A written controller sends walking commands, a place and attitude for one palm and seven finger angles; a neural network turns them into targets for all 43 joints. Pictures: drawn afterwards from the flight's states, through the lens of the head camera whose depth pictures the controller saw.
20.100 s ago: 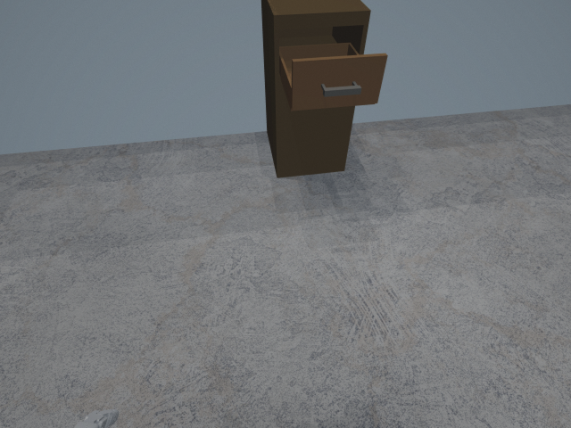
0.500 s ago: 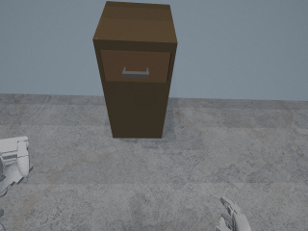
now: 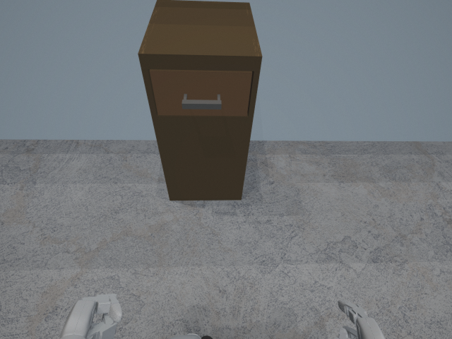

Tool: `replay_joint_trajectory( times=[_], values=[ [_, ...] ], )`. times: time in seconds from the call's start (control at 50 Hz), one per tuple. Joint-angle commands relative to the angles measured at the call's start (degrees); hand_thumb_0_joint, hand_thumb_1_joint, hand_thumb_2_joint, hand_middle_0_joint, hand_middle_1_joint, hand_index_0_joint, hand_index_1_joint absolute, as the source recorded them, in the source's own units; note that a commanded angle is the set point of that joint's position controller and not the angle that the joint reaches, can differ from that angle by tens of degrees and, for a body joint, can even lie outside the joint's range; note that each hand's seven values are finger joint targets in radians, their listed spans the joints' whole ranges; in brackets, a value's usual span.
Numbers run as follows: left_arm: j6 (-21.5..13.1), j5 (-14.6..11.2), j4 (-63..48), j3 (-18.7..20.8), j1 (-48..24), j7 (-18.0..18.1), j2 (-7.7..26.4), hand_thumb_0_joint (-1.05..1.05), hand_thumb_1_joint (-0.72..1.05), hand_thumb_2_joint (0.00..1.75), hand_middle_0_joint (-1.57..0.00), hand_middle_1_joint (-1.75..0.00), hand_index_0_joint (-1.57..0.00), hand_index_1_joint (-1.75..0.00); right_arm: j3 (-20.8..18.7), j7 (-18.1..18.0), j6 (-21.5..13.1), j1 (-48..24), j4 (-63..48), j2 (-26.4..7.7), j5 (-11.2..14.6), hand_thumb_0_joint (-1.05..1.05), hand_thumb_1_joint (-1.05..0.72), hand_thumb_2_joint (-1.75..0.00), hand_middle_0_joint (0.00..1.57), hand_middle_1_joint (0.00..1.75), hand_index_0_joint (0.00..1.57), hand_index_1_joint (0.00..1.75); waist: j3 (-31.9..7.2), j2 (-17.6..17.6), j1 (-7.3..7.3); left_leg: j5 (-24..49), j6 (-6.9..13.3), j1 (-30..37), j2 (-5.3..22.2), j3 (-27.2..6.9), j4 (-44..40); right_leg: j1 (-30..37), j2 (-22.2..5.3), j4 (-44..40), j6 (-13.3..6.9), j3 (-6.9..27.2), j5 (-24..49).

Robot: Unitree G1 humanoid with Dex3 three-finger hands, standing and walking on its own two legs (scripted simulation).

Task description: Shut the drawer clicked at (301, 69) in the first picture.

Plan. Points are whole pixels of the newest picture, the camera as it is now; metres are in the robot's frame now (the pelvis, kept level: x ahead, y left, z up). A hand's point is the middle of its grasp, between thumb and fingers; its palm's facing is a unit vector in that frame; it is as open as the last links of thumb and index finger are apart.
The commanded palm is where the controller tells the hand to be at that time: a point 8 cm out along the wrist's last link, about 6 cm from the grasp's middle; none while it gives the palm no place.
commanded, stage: let the arm hang, fingers relaxed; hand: left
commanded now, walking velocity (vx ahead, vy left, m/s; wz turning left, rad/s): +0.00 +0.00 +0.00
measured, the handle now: (202, 100) +0.84 +0.10 -0.09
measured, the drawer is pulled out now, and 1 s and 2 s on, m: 0.00 0.00 0.00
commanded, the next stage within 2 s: look to check the result in 0.90 s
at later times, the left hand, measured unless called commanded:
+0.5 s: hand out of the picture -0.05 +0.17 -0.15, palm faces +0.06 -0.98 -0.21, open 6.5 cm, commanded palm none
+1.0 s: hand out of the picture -0.04 +0.10 -0.16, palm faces +0.08 -0.99 -0.13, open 7.4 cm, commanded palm none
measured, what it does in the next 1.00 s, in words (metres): stands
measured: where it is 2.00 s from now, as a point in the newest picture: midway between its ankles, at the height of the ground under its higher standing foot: outside the picture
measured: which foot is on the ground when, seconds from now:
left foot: down 0.00-1.00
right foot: down 0.00-1.00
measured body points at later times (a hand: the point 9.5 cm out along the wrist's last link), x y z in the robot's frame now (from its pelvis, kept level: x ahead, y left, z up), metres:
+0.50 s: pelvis -0.01 -0.01 +0.02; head +0.00 -0.01 +0.47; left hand -0.05 +0.22 -0.14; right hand -0.02 -0.22 -0.14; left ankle +0.04 +0.07 -0.72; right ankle -0.01 -0.14 -0.72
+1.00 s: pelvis -0.01 -0.04 +0.02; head +0.00 -0.04 +0.47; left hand -0.04 +0.15 -0.15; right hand -0.06 -0.25 -0.14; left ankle +0.04 +0.07 -0.72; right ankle -0.01 -0.14 -0.72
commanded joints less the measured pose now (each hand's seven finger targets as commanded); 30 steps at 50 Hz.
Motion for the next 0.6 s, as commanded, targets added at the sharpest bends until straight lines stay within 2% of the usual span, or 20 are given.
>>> replay_joint_trajectory(
  times=[0.0,0.02,0.04,0.06,0.08,0.1,0.12,0.14,0.16,0.18,0.2,0.22,0.24,0.26,0.3,0.38,0.4,0.46,0.52,0.58],
  values=[
    [-2.15,-0.07,7.83,0.28,9.99,-0.2,7.4,0.0,0.9,0.9,-0.96,-1.12,-0.96,-1.12,-3.15,-0.62,0.51,0.15,-1.72,-9.01,0.25,0.0,-0.9,-0.9,0.2,0.3,0.2,0.3,-7.08,9.7,4.58,-19.83,0.3,-1.47,11.99,-16.6,-13.69,12.47,0.44,-14.69,-1.89,-1.19,5.65],
    [-2.04,0.07,10.95,0.29,10.96,-0.14,8.27,0.0,0.9,0.9,-0.92,-1.08,-0.92,-1.08,-3.09,-0.56,1.17,0.13,-0.86,-7.6,0.44,0.0,-0.9,-0.9,0.2,0.3,0.2,0.3,-4.95,9.44,4.75,-25.93,-1.91,-4.5,8.93,-14.59,-13.31,12.45,-0.68,-18.47,-3.36,1.18,1.93],
    [-1.86,0.17,13.25,-0.07,11.02,-0.25,8.72,0.0,0.9,0.9,-0.88,-1.04,-0.88,-1.04,-2.91,-0.56,2.07,0.05,-0.55,-6.2,0.59,0.0,-0.9,-0.9,0.2,0.3,0.2,0.3,-2.01,7.32,4.32,-27.38,-4.17,-3.44,5.31,-11.6,-9.56,5.76,-3.65,-25.19,-5.58,6.13,-7.22],
    [-1.85,-0.06,15.06,-0.41,9.05,-0.32,8.88,0.0,0.9,0.9,-0.84,-0.99,-0.84,-0.99,-2.93,-0.59,2.84,1.11,0.11,-4.25,0.67,0.0,-0.9,-0.9,0.2,0.3,0.2,0.3,-0.15,3.03,2.69,-21.9,-5.4,1.39,3.1,-8.51,-0.58,-3.77,-8.02,-32.62,-8.17,12.33,-16.67],
    [-2.06,-0.39,15.58,-0.48,4.28,-0.01,8.81,0.0,0.9,0.9,-0.8,-0.95,-0.8,-0.95,-3.47,-0.81,3.65,3.72,1.61,-3.41,0.65,0.0,-0.9,-0.9,0.2,0.3,0.2,0.3,0.31,-4.41,1.26,-14.39,-6.17,7.76,1.76,-5.5,12.58,-10.93,-12.34,-38.44,-10.8,16.05,-18.41],
    [-2.42,-0.7,15.62,-0.87,-2.94,0.45,6.74,0.0,0.9,0.9,-0.76,-0.91,-0.76,-0.91,-3.75,-0.82,3.59,6.22,3.75,-2.89,0.48,0.0,-0.9,-0.9,0.2,0.3,0.2,0.3,3.41,-2.76,-0.83,-10.96,-5.35,9.02,3.73,-5.89,16.97,-13.69,-13.58,-38.58,-11.3,15.31,-12.38],
    [-3.02,-0.61,16.38,-0.55,-5.24,0.56,5.0,0.0,0.9,0.9,-0.72,-0.86,-0.72,-0.86,-3.71,-1.01,3.05,8.88,5.55,-2.54,0.13,0.0,-0.9,-0.9,0.2,0.3,0.2,0.3,2.64,1.16,-2.19,-8.93,-4.64,11.43,4.93,-6.01,16.53,-12.8,-11.75,-36.08,-10.87,12.12,-4.88],
    [-3.47,-0.88,17.75,-0.54,-4.71,0.5,5.23,0.0,0.9,0.9,-0.68,-0.82,-0.68,-0.82,-3.44,-1.09,2.42,12.07,6.92,-1.81,0.26,0.0,-0.9,-0.9,0.2,0.3,0.2,0.3,-0.54,3.4,-2.69,-7.58,-4.05,13.54,5.76,-6.11,11.9,-9.2,-10.02,-32.64,-9.85,8.31,0.59],
    [-3.56,-0.95,20.21,-1.31,-2.35,0.4,3.81,0.0,0.9,0.9,-0.64,-0.78,-0.64,-0.78,-2.99,-0.94,1.7,14.1,8.02,-0.8,0.61,0.0,-0.9,-0.9,0.2,0.3,0.2,0.3,-1.26,6.19,-2.64,-6.77,-3.48,15.71,7.3,-7.98,2.31,-7.73,-7.46,-27.45,-7.5,4.88,3.32],
    [-3.5,-1.15,22.22,-1.63,1.17,0.43,2.86,0.0,0.9,0.9,-0.6,-0.73,-0.6,-0.73,-3.0,-1.14,1.45,13.64,8.61,-2.11,0.73,0.0,-0.9,-0.9,0.2,0.3,0.2,0.3,-1.84,8.83,-0.83,-6.62,-2.56,15.86,10.05,-13.39,-3.67,-6.37,-3.31,-23.14,-5.28,2.08,3.89],
    [-3.22,-1.38,24.28,-2.03,4.51,0.53,1.14,0.0,0.9,0.9,-0.56,-0.69,-0.56,-0.69,-2.78,-1.74,0.97,13.63,9.31,-3.32,0.5,0.0,-0.9,-0.9,0.2,0.3,0.2,0.3,-0.86,12.72,0.78,-9.71,-0.87,11.37,14.17,-20.4,-10.0,-1.93,-0.03,-19.38,-3.41,-0.18,6.48],
    [-3.23,-1.44,25.87,-2.27,6.66,0.5,0.59,0.0,0.9,0.9,-0.52,-0.65,-0.52,-0.65,-2.62,-2.49,0.74,12.95,9.28,-4.53,0.32,0.0,-0.9,-0.9,0.2,0.3,0.2,0.3,0.27,9.52,2.32,-9.71,1.33,7.16,17.4,-23.14,-13.13,2.81,0.77,-19.23,-2.5,-1.96,8.56],
    [-3.2,-1.42,27.87,-2.35,7.58,0.4,0.93,0.0,0.9,0.9,-0.48,-0.6,-0.48,-0.6,-2.44,-2.86,0.38,11.93,9.89,-4.24,0.62,0.0,-0.9,-0.9,0.2,0.3,0.2,0.3,-1.76,8.29,3.08,-7.55,1.81,7.98,16.45,-23.3,-14.22,5.3,0.4,-19.35,-2.06,-2.44,10.74],
    [-3.17,-1.44,29.39,-2.44,7.4,0.45,1.16,0.0,0.9,0.9,-0.44,-0.56,-0.44,-0.56,-2.36,-3.0,0.14,12.25,10.85,-4.36,0.83,0.0,-0.9,-0.9,0.2,0.3,0.2,0.3,-3.21,9.01,2.93,-4.97,1.4,10.31,15.88,-22.62,-14.42,6.13,0.12,-19.3,-1.91,-2.31,11.25],
    [-3.33,-1.62,31.17,-2.63,8.15,0.43,1.04,0.0,0.9,0.9,-0.36,-0.47,-0.36,-0.47,-1.97,-3.18,0.02,12.65,12.14,-3.33,1.2,0.0,-0.9,-0.9,0.2,0.3,0.2,0.3,-4.71,6.9,3.21,-3.11,0.95,11.62,15.14,-19.67,-13.98,8.53,-0.65,-21.84,-1.9,-1.59,12.17],
    [-3.42,-1.54,34.11,-3.08,8.44,0.61,0.74,0.0,0.9,0.9,-0.2,-0.3,-0.2,-0.3,-1.97,-2.84,0.38,13.3,14.61,-2.22,1.33,0.0,-0.9,-0.9,0.2,0.3,0.2,0.3,-1.7,3.32,2.9,-10.7,-1.05,10.17,12.58,-15.92,-14.63,9.19,-1.83,-25.79,-2.58,-0.52,13.55],
    [-3.41,-1.54,34.56,-3.18,8.18,0.69,0.16,0.0,0.9,0.9,-0.2,-0.3,-0.2,-0.3,-1.88,-2.79,0.54,13.76,15.22,-1.54,1.21,0.0,-0.9,-0.9,0.2,0.3,0.2,0.3,-0.24,2.4,2.5,-12.24,-1.4,9.49,12.08,-15.44,-14.9,8.71,-1.99,-26.39,-2.72,-0.29,13.02],
    [-3.24,-1.41,35.38,-3.27,8.03,0.92,-0.83,0.0,0.9,0.9,-0.2,-0.3,-0.2,-0.3,-1.91,-2.63,1.01,14.69,16.6,-0.37,1.02,0.0,-0.9,-0.9,0.2,0.3,0.2,0.3,3.31,2.75,2.1,-16.41,-2.0,8.23,11.31,-14.75,-15.74,6.02,-1.75,-27.02,-2.74,0.02,10.32],
    [-3.23,-1.33,35.85,-3.23,8.38,1.09,-1.57,0.0,0.9,0.9,-0.2,-0.3,-0.2,-0.3,-1.94,-2.51,1.28,15.2,17.35,0.71,0.91,0.0,-0.9,-0.9,0.2,0.3,0.2,0.3,4.83,3.12,2.07,-17.85,-2.16,7.33,10.88,-14.0,-15.59,4.53,-1.61,-27.49,-2.67,0.29,8.39],
    [-3.38,-1.23,35.78,-3.1,8.54,1.27,-1.82,0.0,0.9,0.9,-0.2,-0.3,-0.2,-0.3,-2.06,-2.44,1.35,15.93,17.68,1.02,0.92,0.0,-0.9,-0.9,0.2,0.3,0.2,0.3,4.97,1.31,2.08,-17.39,-2.18,7.21,10.67,-13.37,-14.61,3.76,-1.63,-28.05,-2.75,0.81,7.16]
  ],
)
